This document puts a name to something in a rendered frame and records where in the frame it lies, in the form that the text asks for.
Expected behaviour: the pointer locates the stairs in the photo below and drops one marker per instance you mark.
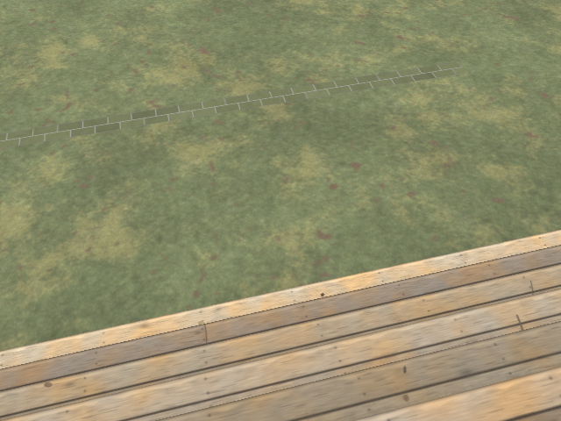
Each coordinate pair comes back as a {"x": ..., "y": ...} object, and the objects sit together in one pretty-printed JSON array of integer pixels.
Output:
[{"x": 473, "y": 335}]

